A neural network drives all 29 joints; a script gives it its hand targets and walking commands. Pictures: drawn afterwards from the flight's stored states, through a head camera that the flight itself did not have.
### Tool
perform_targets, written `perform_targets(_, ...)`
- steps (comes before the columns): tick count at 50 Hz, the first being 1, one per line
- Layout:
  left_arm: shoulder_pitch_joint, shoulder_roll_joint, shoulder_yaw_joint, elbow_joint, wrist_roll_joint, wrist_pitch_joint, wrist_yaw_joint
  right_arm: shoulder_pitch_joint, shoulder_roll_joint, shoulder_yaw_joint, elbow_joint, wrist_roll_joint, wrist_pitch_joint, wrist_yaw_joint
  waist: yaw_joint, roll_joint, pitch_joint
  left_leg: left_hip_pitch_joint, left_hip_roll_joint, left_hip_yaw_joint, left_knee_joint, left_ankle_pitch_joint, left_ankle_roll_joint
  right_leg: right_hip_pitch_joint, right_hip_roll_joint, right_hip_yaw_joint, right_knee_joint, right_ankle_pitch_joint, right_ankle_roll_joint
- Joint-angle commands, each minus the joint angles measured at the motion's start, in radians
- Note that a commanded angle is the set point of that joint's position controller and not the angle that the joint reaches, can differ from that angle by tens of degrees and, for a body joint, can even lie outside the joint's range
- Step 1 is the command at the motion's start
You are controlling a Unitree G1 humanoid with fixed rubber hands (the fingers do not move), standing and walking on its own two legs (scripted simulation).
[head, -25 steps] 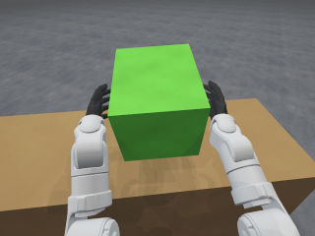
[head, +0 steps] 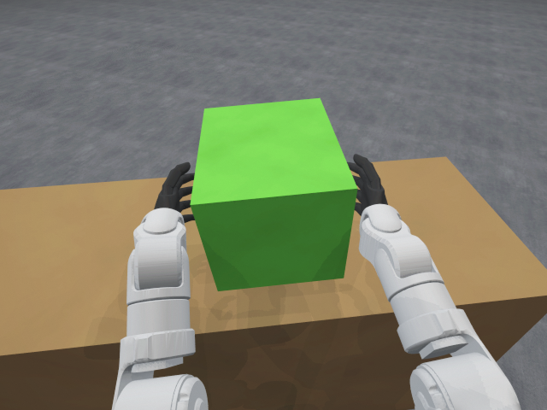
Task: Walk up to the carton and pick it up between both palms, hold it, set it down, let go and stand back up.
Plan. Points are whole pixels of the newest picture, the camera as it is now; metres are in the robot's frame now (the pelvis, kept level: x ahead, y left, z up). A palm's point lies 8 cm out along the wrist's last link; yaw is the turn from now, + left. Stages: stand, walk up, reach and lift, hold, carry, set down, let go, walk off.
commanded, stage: hold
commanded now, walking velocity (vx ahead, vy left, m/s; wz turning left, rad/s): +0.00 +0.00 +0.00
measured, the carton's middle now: (271, 190) +0.43 +0.01 +0.14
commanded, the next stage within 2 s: none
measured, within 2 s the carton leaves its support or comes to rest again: neither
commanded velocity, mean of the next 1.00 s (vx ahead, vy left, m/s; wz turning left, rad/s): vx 0.00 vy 0.00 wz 0.00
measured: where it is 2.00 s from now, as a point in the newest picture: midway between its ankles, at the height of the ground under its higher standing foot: outside the picture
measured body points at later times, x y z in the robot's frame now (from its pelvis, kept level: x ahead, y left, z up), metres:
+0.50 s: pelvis +0.00 +0.00 +0.00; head -0.02 +0.01 +0.45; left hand +0.36 +0.16 +0.21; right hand +0.37 -0.13 +0.20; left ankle +0.03 +0.13 -0.75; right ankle +0.03 -0.11 -0.75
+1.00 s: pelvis +0.00 +0.00 +0.00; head -0.05 +0.01 +0.45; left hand +0.37 +0.16 +0.21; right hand +0.37 -0.13 +0.20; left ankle +0.03 +0.13 -0.75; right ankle +0.03 -0.11 -0.75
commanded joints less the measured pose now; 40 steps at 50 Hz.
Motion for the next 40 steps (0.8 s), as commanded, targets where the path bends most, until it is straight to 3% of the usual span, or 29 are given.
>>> perform_targets(1, -0.881, -0.649, -0.792, -0.543, -0.468, -0.273, 0.031, -0.904, 0.687, 0.531, -0.723, 0.187, -0.211, 0.143, -0.061, 0.083, -0.846, 0.293, -0.061, -0.032, 0.107, 0.583, -0.047, 0.048, 0.051, -0.078, 0.021, 0.332, 0.042)
perform_targets(2, -0.827, -0.63, -0.765, -0.479, -0.444, -0.269, 0.04, -0.848, 0.653, 0.51, -0.651, 0.16, -0.203, 0.142, -0.064, 0.066, -0.798, 0.284, -0.057, -0.034, 0.093, 0.538, -0.044, 0.036, 0.047, -0.079, 0.009, 0.306, 0.041)
perform_targets(4, -0.65, -0.52, -0.58, -0.253, -0.298, -0.203, 0.011, -0.681, 0.574, 0.419, -0.402, 0.073, -0.148, 0.135, -0.06, 0.003, -0.562, 0.187, -0.067, -0.009, 0.019, 0.316, 0.002, 0.102, 0.017, -0.066, -0.027, 0.243, 0.047)
perform_targets(5, -0.555, -0.441, -0.444, -0.106, -0.191, -0.151, -0.028, -0.572, 0.516, 0.336, -0.209, 0.008, -0.107, 0.131, -0.068, -0.044, -0.367, 0.116, -0.071, 0.007, -0.043, 0.153, 0.035, 0.119, 0.002, -0.066, -0.05, 0.157, 0.05)
perform_targets(6, -0.492, -0.403, -0.348, -0.015, -0.097, -0.108, -0.068, -0.515, 0.482, 0.28, -0.096, -0.025, -0.081, 0.133, -0.076, -0.053, -0.231, 0.074, -0.073, 0.02, -0.092, 0.024, 0.056, 0.132, -0.017, -0.067, -0.069, 0.062, 0.051)
perform_targets(7, -0.463, -0.369, -0.286, 0.024, -0.048, -0.073, -0.115, -0.504, 0.447, 0.249, -0.046, -0.047, -0.054, 0.137, -0.065, -0.07, -0.12, 0.04, -0.067, 0.043, -0.137, -0.088, 0.074, 0.115, -0.031, -0.061, -0.089, -0.071, 0.043)
perform_targets(9, -0.433, -0.372, -0.248, -0.04, -0.016, -0.03, -0.181, -0.559, 0.437, 0.259, -0.123, -0.023, -0.029, 0.15, -0.025, -0.077, -0.091, 0.046, -0.059, 0.077, -0.176, -0.07, 0.073, 0.129, -0.032, -0.058, -0.104, -0.146, 0.029)
perform_targets(10, -0.465, -0.386, -0.261, -0.079, -0.021, -0.023, -0.199, -0.586, 0.435, 0.268, -0.151, -0.007, -0.025, 0.151, -0.024, -0.064, -0.104, 0.05, -0.057, 0.078, -0.176, -0.052, 0.062, 0.134, -0.029, -0.058, -0.101, -0.148, 0.027)
perform_targets(12, -0.535, -0.416, -0.289, -0.101, -0.06, -0.041, -0.201, -0.689, 0.474, 0.295, -0.229, 0.033, -0.068, 0.151, -0.015, -0.049, -0.178, 0.055, -0.059, 0.061, -0.156, 0.024, 0.049, 0.173, -0.014, -0.065, -0.085, -0.053, 0.034)
perform_targets(14, -0.656, -0.504, -0.419, -0.218, -0.182, -0.105, -0.158, -0.807, 0.571, 0.342, -0.401, 0.086, -0.148, 0.147, -0.035, -0.025, -0.394, 0.096, -0.072, 0.042, -0.084, 0.187, 0.024, 0.222, 0.011, -0.086, -0.036, 0.132, 0.048)
perform_targets(16, -0.821, -0.599, -0.623, -0.446, -0.341, -0.186, -0.093, -0.879, 0.622, 0.419, -0.592, 0.147, -0.196, 0.142, -0.074, 0.04, -0.655, 0.192, -0.065, 0.015, 0.003, 0.381, -0.025, 0.194, 0.035, -0.09, 0.009, 0.278, 0.044)
perform_targets(18, -0.883, -0.64, -0.756, -0.582, -0.438, -0.25, -0.017, -0.935, 0.671, 0.527, -0.763, 0.2, -0.224, 0.138, -0.064, 0.071, -0.859, 0.292, -0.061, -0.02, 0.09, 0.583, -0.047, 0.136, 0.05, -0.091, 0.033, 0.372, 0.045)
perform_targets(19, -0.89, -0.645, -0.8, -0.596, -0.465, -0.268, 0.014, -0.915, 0.669, 0.538, -0.757, 0.197, -0.226, 0.138, -0.069, 0.088, -0.865, 0.302, -0.059, -0.031, 0.104, 0.596, -0.053, 0.076, 0.054, -0.09, 0.033, 0.35, 0.044)
perform_targets(20, -0.826, -0.642, -0.796, -0.538, -0.456, -0.268, 0.033, -0.882, 0.654, 0.534, -0.736, 0.177, -0.228, 0.14, -0.062, 0.078, -0.839, 0.303, -0.055, -0.035, 0.106, 0.595, -0.05, 0.043, 0.052, -0.087, 0.022, 0.333, 0.04)
perform_targets(22, -0.681, -0.561, -0.67, -0.375, -0.357, -0.232, 0.027, -0.708, 0.582, 0.465, -0.514, 0.104, -0.187, 0.135, -0.059, 0.03, -0.685, 0.267, -0.056, -0.021, 0.059, 0.463, -0.031, 0.076, 0.035, -0.083, -0.013, 0.281, 0.042)
perform_targets(24, -0.533, -0.424, -0.415, -0.1, -0.159, -0.133, -0.035, -0.569, 0.488, 0.319, -0.19, 0.0, -0.111, 0.132, -0.063, -0.038, -0.336, 0.115, -0.069, 0.011, -0.057, 0.119, 0.038, 0.123, -0.001, -0.072, -0.055, 0.11, 0.048)
perform_targets(25, -0.478, -0.383, -0.313, -0.005, -0.071, -0.089, -0.08, -0.516, 0.457, 0.266, -0.079, -0.035, -0.08, 0.134, -0.07, -0.064, -0.193, 0.075, -0.073, 0.03, -0.111, -0.02, 0.066, 0.121, -0.022, -0.072, -0.079, -0.008, 0.05)
perform_targets(26, -0.434, -0.364, -0.256, 0.005, -0.026, -0.052, -0.133, -0.493, 0.441, 0.252, -0.06, -0.049, -0.043, 0.14, -0.056, -0.085, -0.101, 0.043, -0.068, 0.061, -0.15, -0.093, 0.081, 0.123, -0.037, -0.065, -0.098, -0.102, 0.04)
perform_targets(28, -0.438, -0.377, -0.249, -0.075, -0.017, -0.019, -0.197, -0.558, 0.432, 0.263, -0.148, -0.021, -0.025, 0.15, -0.029, -0.082, -0.105, 0.057, -0.061, 0.085, -0.177, -0.062, 0.075, 0.145, -0.034, -0.065, -0.104, -0.156, 0.031)
perform_targets(31, -0.561, -0.414, -0.289, -0.121, -0.069, -0.043, -0.206, -0.688, 0.477, 0.281, -0.229, 0.03, -0.072, 0.155, -0.022, -0.048, -0.184, 0.049, -0.059, 0.061, -0.157, 0.015, 0.048, 0.174, -0.012, -0.073, -0.082, -0.069, 0.032)
perform_targets(32, -0.619, -0.444, -0.336, -0.154, -0.128, -0.075, -0.188, -0.733, 0.522, 0.289, -0.282, 0.041, -0.111, 0.153, -0.033, -0.038, -0.27, 0.059, -0.066, 0.054, -0.126, 0.08, 0.037, 0.191, -0.004, -0.081, -0.065, 0.021, 0.039)
perform_targets(34, -0.772, -0.575, -0.561, -0.379, -0.294, -0.158, -0.121, -0.846, 0.6, 0.384, -0.514, 0.118, -0.183, 0.153, -0.066, 0.024, -0.567, 0.15, -0.066, 0.029, -0.037, 0.294, -0.012, 0.202, 0.027, -0.095, -0.005, 0.22, 0.043)
perform_targets(36, -0.889, -0.647, -0.724, -0.539, -0.413, -0.229, -0.042, -0.94, 0.648, 0.463, -0.675, 0.168, -0.222, 0.15, -0.074, 0.07, -0.78, 0.26, -0.055, -0.007, 0.05, 0.485, -0.047, 0.127, 0.047, -0.097, 0.019, 0.283, 0.039)
perform_targets(38, -0.884, -0.642, -0.78, -0.558, -0.452, -0.27, 0.018, -0.913, 0.663, 0.513, -0.712, 0.174, -0.232, 0.15, -0.062, 0.077, -0.843, 0.3, -0.056, -0.022, 0.091, 0.544, -0.051, 0.065, 0.049, -0.09, 0.017, 0.297, 0.039)
perform_targets(40, -0.755, -0.593, -0.705, -0.412, -0.389, -0.247, 0.032, -0.8, 0.619, 0.473, -0.561, 0.124, -0.212, 0.145, -0.055, 0.038, -0.734, 0.272, -0.055, -0.022, 0.063, 0.451, -0.03, 0.056, 0.035, -0.081, -0.01, 0.251, 0.04)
